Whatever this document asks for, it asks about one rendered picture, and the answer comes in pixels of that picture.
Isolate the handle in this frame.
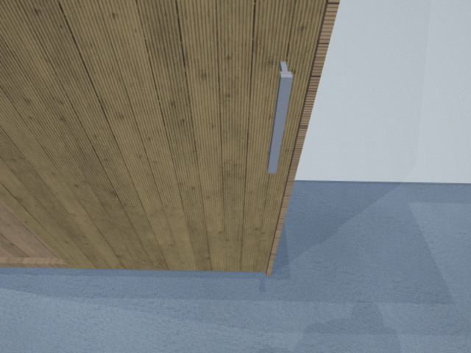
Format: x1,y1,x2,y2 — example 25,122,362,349
267,61,293,173

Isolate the wardrobe door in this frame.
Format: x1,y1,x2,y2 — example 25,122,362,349
0,0,326,271
0,199,61,258

